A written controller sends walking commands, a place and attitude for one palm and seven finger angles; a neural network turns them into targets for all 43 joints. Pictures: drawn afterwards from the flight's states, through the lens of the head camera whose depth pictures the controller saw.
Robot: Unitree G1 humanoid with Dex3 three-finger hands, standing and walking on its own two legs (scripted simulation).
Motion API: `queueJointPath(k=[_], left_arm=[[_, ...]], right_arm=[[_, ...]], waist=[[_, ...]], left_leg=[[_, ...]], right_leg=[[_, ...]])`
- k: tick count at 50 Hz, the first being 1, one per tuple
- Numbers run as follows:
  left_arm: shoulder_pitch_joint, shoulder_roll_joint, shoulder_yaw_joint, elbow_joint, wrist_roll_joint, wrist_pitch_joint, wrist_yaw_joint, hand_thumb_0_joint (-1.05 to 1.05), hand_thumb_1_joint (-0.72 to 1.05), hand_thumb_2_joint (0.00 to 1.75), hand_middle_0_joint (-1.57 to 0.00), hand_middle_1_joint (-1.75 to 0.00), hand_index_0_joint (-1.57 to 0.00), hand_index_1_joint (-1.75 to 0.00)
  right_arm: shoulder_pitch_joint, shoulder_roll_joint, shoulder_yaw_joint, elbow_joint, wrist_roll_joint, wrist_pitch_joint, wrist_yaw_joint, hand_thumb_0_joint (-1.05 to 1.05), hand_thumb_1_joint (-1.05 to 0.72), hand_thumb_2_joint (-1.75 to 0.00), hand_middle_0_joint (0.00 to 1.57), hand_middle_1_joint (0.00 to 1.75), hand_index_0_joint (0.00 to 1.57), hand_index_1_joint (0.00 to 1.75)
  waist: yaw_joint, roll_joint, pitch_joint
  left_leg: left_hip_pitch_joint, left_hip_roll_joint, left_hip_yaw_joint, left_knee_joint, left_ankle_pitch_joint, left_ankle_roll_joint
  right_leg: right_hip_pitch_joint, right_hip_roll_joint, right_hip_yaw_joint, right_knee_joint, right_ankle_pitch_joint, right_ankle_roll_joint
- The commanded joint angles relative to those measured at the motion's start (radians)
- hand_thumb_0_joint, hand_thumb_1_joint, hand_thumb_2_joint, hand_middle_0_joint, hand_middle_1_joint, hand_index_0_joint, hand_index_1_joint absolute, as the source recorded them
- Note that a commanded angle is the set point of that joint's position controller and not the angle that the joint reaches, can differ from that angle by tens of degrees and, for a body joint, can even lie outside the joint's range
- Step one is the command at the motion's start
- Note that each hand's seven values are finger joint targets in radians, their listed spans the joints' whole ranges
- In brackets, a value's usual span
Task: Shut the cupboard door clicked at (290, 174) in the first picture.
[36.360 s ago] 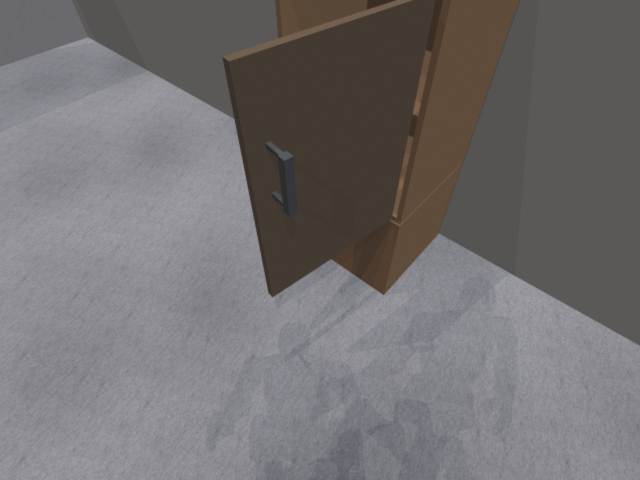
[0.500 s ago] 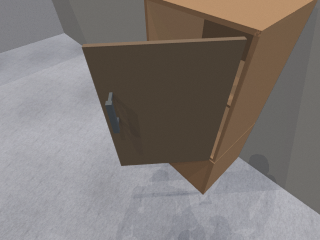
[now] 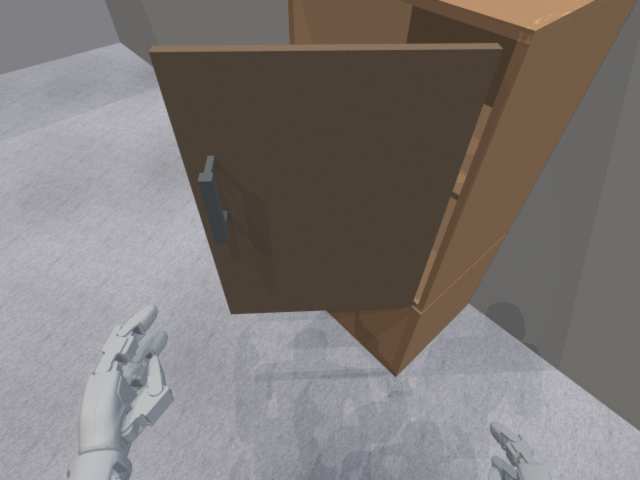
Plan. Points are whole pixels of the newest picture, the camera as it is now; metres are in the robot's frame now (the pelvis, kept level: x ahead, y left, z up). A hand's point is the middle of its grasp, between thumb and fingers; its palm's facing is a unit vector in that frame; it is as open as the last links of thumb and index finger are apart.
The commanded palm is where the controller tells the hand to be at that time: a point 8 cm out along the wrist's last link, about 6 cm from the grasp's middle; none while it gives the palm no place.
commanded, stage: raise the hand and make a fist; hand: left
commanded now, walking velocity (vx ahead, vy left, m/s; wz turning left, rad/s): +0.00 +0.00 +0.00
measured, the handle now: (216, 201) +0.49 +0.17 +0.07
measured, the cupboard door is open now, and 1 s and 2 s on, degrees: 51 51 51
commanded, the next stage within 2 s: bring the fist close to the handle in 1.70 s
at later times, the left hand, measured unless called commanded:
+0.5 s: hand (167, 430) +0.19 +0.18 +0.00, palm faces +0.06 -1.00 -0.01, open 4.7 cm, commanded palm +0.15 +0.23 +0.01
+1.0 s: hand (132, 412) +0.19 +0.21 +0.05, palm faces +0.09 -1.00 -0.02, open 3.1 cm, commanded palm +0.17 +0.26 +0.05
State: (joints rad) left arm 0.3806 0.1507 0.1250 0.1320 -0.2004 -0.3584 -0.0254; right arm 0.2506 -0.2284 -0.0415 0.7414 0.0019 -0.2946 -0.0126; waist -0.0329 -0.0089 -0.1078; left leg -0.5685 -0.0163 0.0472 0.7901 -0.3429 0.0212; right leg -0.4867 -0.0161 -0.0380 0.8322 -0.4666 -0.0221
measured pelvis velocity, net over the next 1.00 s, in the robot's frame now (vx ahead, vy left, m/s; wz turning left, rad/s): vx -0.02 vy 0.02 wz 0.01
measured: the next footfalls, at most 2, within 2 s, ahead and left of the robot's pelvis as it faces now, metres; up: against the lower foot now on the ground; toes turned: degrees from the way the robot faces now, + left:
none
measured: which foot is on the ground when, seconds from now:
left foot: down 0.00-1.00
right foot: down 0.00-1.00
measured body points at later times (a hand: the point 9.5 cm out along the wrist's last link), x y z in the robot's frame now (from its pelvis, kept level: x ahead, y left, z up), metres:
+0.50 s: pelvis -0.02 -0.01 -0.05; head +0.03 -0.01 +0.40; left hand +0.18 +0.23 +0.01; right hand +0.15 -0.23 -0.13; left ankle +0.03 +0.11 -0.70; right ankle -0.03 -0.10 -0.70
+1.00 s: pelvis -0.02 +0.02 -0.03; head +0.01 +0.03 +0.42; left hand +0.18 +0.26 +0.05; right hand +0.18 -0.20 -0.09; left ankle +0.03 +0.11 -0.70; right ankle -0.03 -0.10 -0.70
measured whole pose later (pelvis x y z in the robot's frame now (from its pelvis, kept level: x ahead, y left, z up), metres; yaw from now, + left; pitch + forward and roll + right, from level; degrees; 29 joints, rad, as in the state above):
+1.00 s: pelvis -0.02 +0.02 -0.03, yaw +1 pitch +10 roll -3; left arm 0.44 0.23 0.12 -0.14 -0.26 -0.32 -0.14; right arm 0.24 -0.22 0.04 0.49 0.01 -0.19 -0.05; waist 0.01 0.04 -0.12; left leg -0.77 0.01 0.00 1.01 -0.41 0.04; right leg -0.63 0.01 -0.08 0.96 -0.50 -0.01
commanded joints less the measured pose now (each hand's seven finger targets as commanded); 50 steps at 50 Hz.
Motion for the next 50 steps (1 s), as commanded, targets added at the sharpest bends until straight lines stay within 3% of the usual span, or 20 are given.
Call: queueJointPath(k=[1,2,3,4,5,6,7,10,13,17,18,22,25,31,33,37,39,42,47,50], left_arm=[[0.290,0.066,0.106,0.059,-0.066,-0.311,-0.239,0.00,0.90,0.90,-0.40,-0.52,-0.40,-0.52],[0.296,0.113,0.142,0.048,-0.073,-0.293,-0.262,0.00,0.90,0.90,-0.42,-0.54,-0.42,-0.54],[0.232,0.134,0.136,-0.046,-0.093,-0.262,-0.277,0.00,0.90,0.90,-0.44,-0.56,-0.44,-0.56],[0.187,0.163,0.155,-0.128,-0.107,-0.227,-0.276,0.00,0.90,0.90,-0.46,-0.58,-0.46,-0.58],[0.128,0.171,0.156,-0.170,-0.121,-0.190,-0.263,0.00,0.90,0.90,-0.47,-0.60,-0.47,-0.60],[0.056,0.186,0.153,-0.256,-0.126,-0.181,-0.241,0.00,0.90,0.90,-0.49,-0.62,-0.49,-0.62],[-0.041,0.205,0.145,-0.369,-0.126,-0.194,-0.215,0.00,0.90,0.90,-0.51,-0.64,-0.51,-0.64],[-0.120,0.196,0.090,-0.544,-0.088,-0.249,-0.173,0.00,0.90,0.90,-0.57,-0.70,-0.57,-0.70],[-0.120,0.175,0.041,-0.490,-0.081,-0.246,-0.201,0.00,0.90,0.90,-0.62,-0.76,-0.62,-0.76],[0.012,0.192,0.081,-0.322,-0.107,-0.107,-0.261,0.00,0.90,0.90,-0.69,-0.84,-0.69,-0.84],[0.025,0.191,0.089,-0.334,-0.116,-0.070,-0.265,0.00,0.90,0.90,-0.71,-0.86,-0.71,-0.86],[0.087,0.225,0.184,-0.353,-0.127,0.012,-0.209,0.00,0.90,0.90,-0.79,-0.94,-0.79,-0.94],[0.082,0.184,0.149,-0.417,-0.119,-0.037,-0.164,0.00,0.90,0.90,-0.84,-1.00,-0.84,-1.00],[0.080,0.150,0.064,-0.420,-0.095,-0.123,-0.152,0.00,0.90,0.90,-0.95,-1.12,-0.95,-1.12],[0.076,0.159,0.060,-0.422,-0.092,-0.114,-0.151,0.00,0.90,0.90,-0.99,-1.16,-0.99,-1.16],[0.051,0.198,0.086,-0.471,-0.083,-0.094,-0.130,0.00,0.90,0.90,-1.06,-1.24,-1.06,-1.24],[0.048,0.179,0.069,-0.506,-0.078,-0.089,-0.118,0.00,0.90,0.90,-1.10,-1.28,-1.10,-1.28],[0.044,0.186,0.072,-0.508,-0.073,-0.070,-0.103,0.00,0.90,0.90,-1.15,-1.34,-1.15,-1.34],[0.015,0.176,0.055,-0.465,-0.069,-0.020,-0.111,0.00,0.90,0.90,-1.24,-1.44,-1.24,-1.44],[-0.020,0.172,0.047,-0.472,-0.070,-0.001,-0.122,0.00,0.90,0.90,-1.30,-1.50,-1.30,-1.50]], right_arm=[[-0.138,-0.124,-0.071,-0.225,-0.010,-0.034,0.031,0.00,-0.90,-0.90,0.20,0.30,0.20,0.30],[-0.140,-0.125,-0.071,-0.257,-0.002,-0.018,0.031,0.00,-0.90,-0.90,0.20,0.30,0.20,0.30],[-0.160,-0.135,-0.063,-0.311,0.005,-0.008,0.027,0.00,-0.90,-0.90,0.20,0.30,0.20,0.30],[-0.165,-0.131,-0.058,-0.345,0.013,-0.002,0.019,0.00,-0.90,-0.90,0.20,0.30,0.20,0.30],[-0.165,-0.129,-0.052,-0.367,0.019,0.005,0.008,0.00,-0.90,-0.90,0.20,0.30,0.20,0.30],[-0.165,-0.127,-0.046,-0.388,0.027,0.002,-0.006,0.00,-0.90,-0.90,0.20,0.30,0.20,0.30],[-0.141,-0.127,-0.041,-0.387,0.023,-0.001,-0.017,0.00,-0.90,-0.90,0.20,0.30,0.20,0.30],[-0.080,-0.114,-0.027,-0.364,0.013,-0.018,-0.037,0.00,-0.90,-0.90,0.20,0.30,0.20,0.30],[-0.065,-0.121,-0.015,-0.324,0.011,-0.028,-0.056,0.00,-0.90,-0.90,0.20,0.30,0.20,0.30],[-0.070,-0.121,-0.010,-0.322,0.031,-0.009,-0.069,0.00,-0.90,-0.90,0.20,0.30,0.20,0.30],[-0.069,-0.117,-0.007,-0.335,0.033,-0.001,-0.069,0.00,-0.90,-0.90,0.20,0.30,0.20,0.30],[-0.086,-0.095,-0.007,-0.355,0.029,0.031,-0.071,0.00,-0.90,-0.90,0.20,0.30,0.20,0.30],[-0.073,-0.091,-0.005,-0.356,0.019,0.031,-0.061,0.00,-0.90,-0.90,0.20,0.30,0.20,0.30],[-0.054,-0.118,-0.006,-0.355,0.010,0.020,-0.053,0.00,-0.90,-0.90,0.20,0.30,0.20,0.30],[-0.048,-0.126,-0.006,-0.360,0.011,0.024,-0.054,0.00,-0.90,-0.90,0.20,0.30,0.20,0.30],[-0.041,-0.133,-0.003,-0.369,0.013,0.035,-0.058,0.00,-0.90,-0.90,0.20,0.30,0.20,0.30],[-0.042,-0.130,0.001,-0.377,0.014,0.037,-0.056,0.00,-0.90,-0.90,0.20,0.30,0.20,0.30],[-0.041,-0.131,0.008,-0.381,0.012,0.048,-0.052,0.00,-0.90,-0.90,0.20,0.30,0.20,0.30],[-0.042,-0.135,0.020,-0.390,0.016,0.062,-0.051,0.00,-0.90,-0.90,0.20,0.30,0.20,0.30],[-0.041,-0.135,0.028,-0.397,0.019,0.064,-0.051,0.00,-0.90,-0.90,0.20,0.30,0.20,0.30]], waist=[[0.118,-0.170,-0.125],[0.137,-0.061,-0.122],[0.134,0.008,-0.177],[0.133,0.034,-0.216],[0.114,0.059,-0.204],[0.097,0.043,-0.175],[0.066,0.008,-0.193],[0.013,0.056,-0.252],[-0.023,0.040,-0.192],[0.020,0.027,-0.175],[0.030,0.010,-0.205],[0.081,-0.025,-0.232],[0.070,0.005,-0.222],[0.046,0.037,-0.181],[0.043,0.024,-0.181],[0.051,0.067,-0.197],[0.051,0.084,-0.212],[0.052,0.105,-0.194],[0.039,0.079,-0.126],[0.036,0.079,-0.131]], left_leg=[[-0.185,-0.010,-0.041,0.192,0.155,-0.043],[-0.204,-0.013,-0.030,0.205,0.132,-0.037],[-0.209,-0.023,-0.014,0.218,0.094,-0.028],[-0.203,-0.020,-0.016,0.220,0.060,-0.020],[-0.236,-0.019,-0.012,0.200,-0.054,-0.018],[-0.255,-0.014,-0.022,0.234,-0.094,-0.008],[-0.256,0.002,-0.045,0.271,-0.089,0.003],[-0.192,0.022,-0.066,0.316,-0.009,0.017],[-0.217,0.033,-0.085,0.331,-0.010,0.019],[-0.257,0.028,-0.087,0.300,-0.017,0.014],[-0.253,0.026,-0.083,0.286,-0.007,0.013],[-0.216,0.023,-0.090,0.232,0.060,0.007],[-0.147,0.027,-0.095,0.186,0.101,0.004],[-0.094,0.027,-0.098,0.143,0.078,0.008],[-0.088,0.028,-0.100,0.128,0.059,0.011],[-0.041,0.030,-0.110,0.091,0.052,0.010],[0.000,0.034,-0.115,0.071,0.073,0.005],[0.018,0.036,-0.125,0.049,0.064,0.002],[0.016,0.039,-0.136,0.012,0.002,0.001],[0.040,0.039,-0.136,-0.004,0.003,-0.001]], right_leg=[[-0.238,0.011,0.014,0.147,0.317,-0.002],[-0.234,0.006,0.050,0.144,0.267,-0.012],[-0.219,-0.001,0.079,0.130,0.194,-0.010],[-0.217,0.000,0.097,0.108,0.115,-0.009],[-0.244,-0.002,0.110,0.063,-0.087,-0.009],[-0.277,-0.006,0.155,0.020,-0.184,0.000],[-0.301,-0.002,0.182,0.012,-0.189,0.011],[-0.307,0.000,0.184,0.026,-0.026,0.023],[-0.350,0.016,0.145,0.051,0.010,0.021],[-0.277,0.005,0.166,0.005,-0.005,0.040],[-0.236,-0.005,0.165,0.001,0.011,0.046],[-0.129,-0.011,0.148,-0.001,0.148,0.058],[-0.154,0.007,0.078,0.033,0.227,0.039],[-0.232,0.035,0.007,0.055,0.141,0.007],[-0.226,0.038,0.004,0.043,0.115,0.005],[-0.210,0.048,-0.014,0.037,0.111,-0.004],[-0.198,0.050,-0.029,0.042,0.135,-0.006],[-0.190,0.056,-0.036,0.030,0.136,-0.009],[-0.185,0.059,-0.041,-0.005,0.108,-0.008],[-0.168,0.057,-0.042,-0.020,0.112,-0.007]])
